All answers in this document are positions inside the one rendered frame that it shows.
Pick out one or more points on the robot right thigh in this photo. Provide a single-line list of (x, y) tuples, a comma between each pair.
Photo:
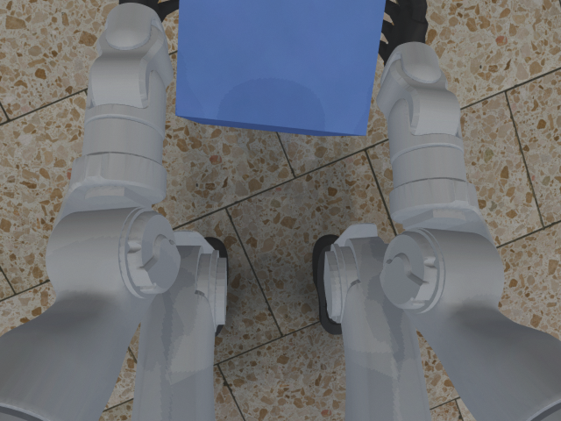
[(383, 364)]

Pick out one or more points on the left robot foot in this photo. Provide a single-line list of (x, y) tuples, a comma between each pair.
[(217, 244)]

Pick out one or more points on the left robot hand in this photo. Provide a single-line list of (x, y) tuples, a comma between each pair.
[(162, 9)]

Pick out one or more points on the robot right upper arm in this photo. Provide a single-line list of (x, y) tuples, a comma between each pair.
[(449, 284)]

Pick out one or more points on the robot left forearm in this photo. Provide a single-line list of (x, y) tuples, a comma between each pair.
[(125, 117)]

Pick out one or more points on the carton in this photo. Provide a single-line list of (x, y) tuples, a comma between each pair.
[(295, 66)]

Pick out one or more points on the right robot hand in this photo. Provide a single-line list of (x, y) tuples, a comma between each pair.
[(410, 25)]

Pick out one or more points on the robot right forearm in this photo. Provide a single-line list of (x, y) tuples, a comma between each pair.
[(426, 145)]

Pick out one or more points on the robot left upper arm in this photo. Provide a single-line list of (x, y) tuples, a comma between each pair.
[(106, 267)]

